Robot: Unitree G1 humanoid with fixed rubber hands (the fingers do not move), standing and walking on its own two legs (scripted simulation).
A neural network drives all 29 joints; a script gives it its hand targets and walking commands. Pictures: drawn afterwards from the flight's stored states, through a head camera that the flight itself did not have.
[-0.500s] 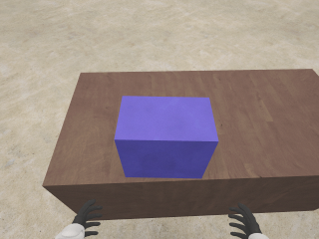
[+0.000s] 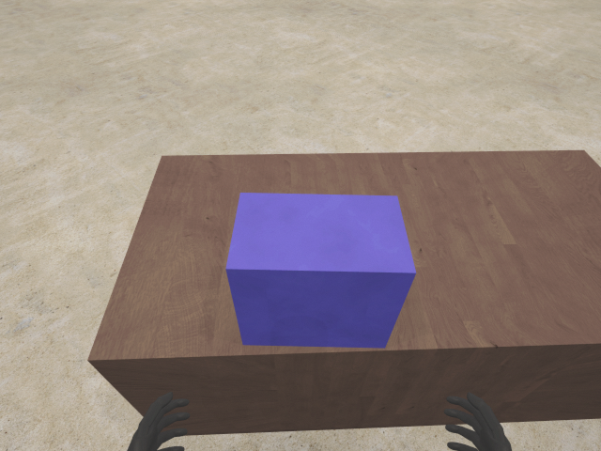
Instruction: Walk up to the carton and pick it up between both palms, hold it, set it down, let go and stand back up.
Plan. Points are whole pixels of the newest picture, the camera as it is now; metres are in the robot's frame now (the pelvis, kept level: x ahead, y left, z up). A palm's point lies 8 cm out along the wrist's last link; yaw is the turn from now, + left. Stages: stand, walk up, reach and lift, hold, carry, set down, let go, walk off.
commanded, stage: reach and lift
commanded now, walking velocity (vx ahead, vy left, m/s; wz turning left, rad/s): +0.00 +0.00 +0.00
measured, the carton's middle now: (316, 274) +0.45 +0.00 -0.09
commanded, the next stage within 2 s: none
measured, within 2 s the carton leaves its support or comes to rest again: neither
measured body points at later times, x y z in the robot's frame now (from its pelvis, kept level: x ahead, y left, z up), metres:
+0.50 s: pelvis +0.02 +0.00 -0.01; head +0.02 +0.00 +0.44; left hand +0.20 +0.24 -0.08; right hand +0.21 -0.24 -0.07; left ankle +0.02 +0.11 -0.74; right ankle +0.01 -0.12 -0.74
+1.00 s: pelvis +0.02 -0.01 -0.01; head +0.04 +0.00 +0.44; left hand +0.26 +0.25 -0.04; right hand +0.27 -0.25 -0.04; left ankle +0.02 +0.11 -0.74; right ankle +0.01 -0.12 -0.74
